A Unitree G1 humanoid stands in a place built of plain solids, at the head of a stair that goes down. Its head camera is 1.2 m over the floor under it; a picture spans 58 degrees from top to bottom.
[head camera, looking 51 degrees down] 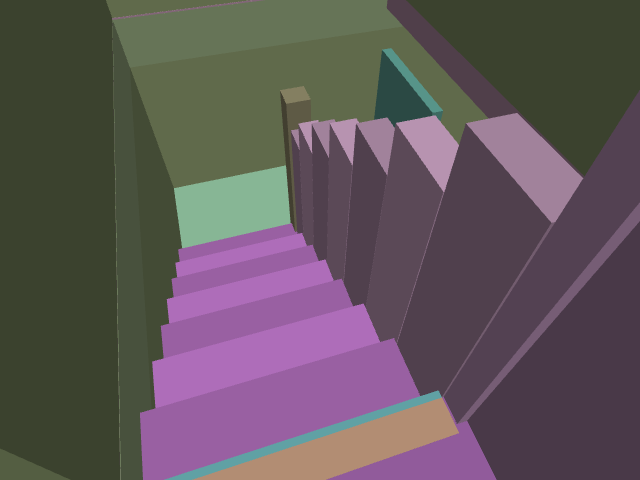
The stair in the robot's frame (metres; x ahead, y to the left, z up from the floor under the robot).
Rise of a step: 0.18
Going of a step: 0.25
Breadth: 0.85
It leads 17 degrees to the left of straight ahead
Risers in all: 8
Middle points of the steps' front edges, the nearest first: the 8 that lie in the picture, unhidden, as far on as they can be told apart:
0.31 0.08 0.00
0.55 0.15 -0.17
0.80 0.23 -0.35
1.04 0.30 -0.53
1.28 0.38 -0.70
1.52 0.45 -0.88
1.77 0.53 -1.06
2.01 0.60 -1.23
